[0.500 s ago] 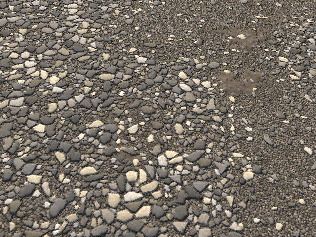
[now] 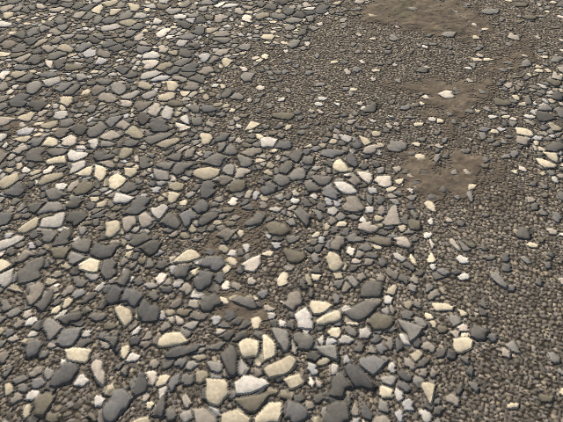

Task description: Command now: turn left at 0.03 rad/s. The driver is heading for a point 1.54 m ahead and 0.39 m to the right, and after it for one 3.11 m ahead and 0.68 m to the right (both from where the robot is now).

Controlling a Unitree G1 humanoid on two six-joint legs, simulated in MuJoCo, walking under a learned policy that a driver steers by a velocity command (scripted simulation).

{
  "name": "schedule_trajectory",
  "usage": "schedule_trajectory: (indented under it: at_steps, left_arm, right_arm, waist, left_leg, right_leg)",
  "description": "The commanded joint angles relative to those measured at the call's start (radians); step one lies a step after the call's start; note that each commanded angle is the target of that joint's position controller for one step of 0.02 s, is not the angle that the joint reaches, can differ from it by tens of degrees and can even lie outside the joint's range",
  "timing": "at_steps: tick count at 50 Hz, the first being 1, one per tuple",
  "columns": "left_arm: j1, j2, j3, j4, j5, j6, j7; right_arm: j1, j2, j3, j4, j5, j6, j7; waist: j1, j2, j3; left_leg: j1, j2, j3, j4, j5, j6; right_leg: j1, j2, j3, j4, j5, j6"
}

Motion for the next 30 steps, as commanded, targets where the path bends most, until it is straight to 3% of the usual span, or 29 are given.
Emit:
schedule_trajectory:
  at_steps: [1, 22, 24, 26, 28, 29, 30]
  left_arm:
    - [-0.010, 0.128, 0.027, -0.031, -0.001, -0.010, 0.004]
    - [0.020, 0.120, 0.009, 0.130, -0.003, -0.003, 0.012]
    - [0.042, 0.129, 0.013, 0.149, -0.010, 0.002, 0.017]
    - [0.057, 0.159, 0.022, 0.146, -0.020, 0.003, 0.023]
    - [0.120, 0.207, 0.038, 0.161, -0.030, -0.014, 0.022]
    - [0.131, 0.222, 0.046, 0.165, -0.032, -0.022, 0.022]
    - [0.116, 0.217, 0.046, 0.156, -0.029, -0.029, 0.021]
  right_arm:
    - [-0.013, -0.103, -0.024, -0.028, 0.001, -0.012, -0.008]
    - [0.008, -0.097, -0.019, 0.149, 0.006, -0.015, -0.023]
    - [0.030, -0.087, -0.018, 0.169, 0.013, -0.013, -0.025]
    - [0.012, -0.088, -0.018, 0.157, 0.019, -0.024, -0.024]
    - [-0.018, -0.054, -0.010, 0.135, 0.025, -0.058, -0.012]
    - [-0.030, -0.048, -0.009, 0.128, 0.028, -0.073, -0.004]
    - [-0.023, -0.053, -0.011, 0.129, 0.031, -0.084, 0.003]
  waist:
    - [0.006, 0.005, -0.047]
    - [0.006, -0.004, -0.014]
    - [0.007, -0.022, -0.021]
    - [0.019, -0.069, 0.057]
    - [0.034, -0.165, 0.099]
    - [0.036, -0.181, 0.117]
    - [0.023, -0.166, 0.120]
  left_leg:
    - [0.010, 0.057, -0.054, -0.072, 0.227, 0.014]
    - [0.023, 0.051, -0.026, -0.100, 0.202, 0.001]
    - [-0.001, 0.010, 0.017, -0.070, -0.053, 0.011]
    - [-0.127, -0.011, 0.041, -0.001, -0.297, 0.030]
    - [-0.227, -0.006, 0.089, 0.153, -0.211, 0.029]
    - [-0.233, 0.027, 0.078, 0.220, -0.162, 0.034]
    - [-0.232, 0.050, 0.067, 0.245, -0.168, 0.045]
  right_leg:
    - [0.020, -0.053, 0.053, -0.079, 0.216, -0.027]
    - [0.010, -0.024, 0.038, -0.118, 0.163, -0.030]
    - [0.003, -0.008, 0.037, -0.131, -0.121, -0.049]
    - [-0.050, -0.065, 0.139, -0.189, -0.442, -0.109]
    - [-0.027, -0.224, 0.367, -0.310, -0.577, -0.201]
    - [-0.054, -0.290, 0.457, -0.352, -0.565, -0.243]
    - [-0.068, -0.308, 0.473, -0.362, -0.524, -0.254]
Velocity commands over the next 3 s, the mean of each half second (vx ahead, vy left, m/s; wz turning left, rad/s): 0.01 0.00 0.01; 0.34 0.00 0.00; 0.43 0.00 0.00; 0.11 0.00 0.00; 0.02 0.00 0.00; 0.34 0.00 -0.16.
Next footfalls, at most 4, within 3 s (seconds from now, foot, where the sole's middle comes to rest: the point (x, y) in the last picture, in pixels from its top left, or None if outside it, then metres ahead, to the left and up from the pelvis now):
1.14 right None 0.42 -0.12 -0.77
1.62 left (258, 362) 0.66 0.09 -0.77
1.90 right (357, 392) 0.59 -0.15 -0.77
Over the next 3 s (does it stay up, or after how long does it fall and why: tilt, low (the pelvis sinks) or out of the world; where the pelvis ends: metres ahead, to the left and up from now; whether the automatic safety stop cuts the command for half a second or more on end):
stays up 0.75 0.01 0.00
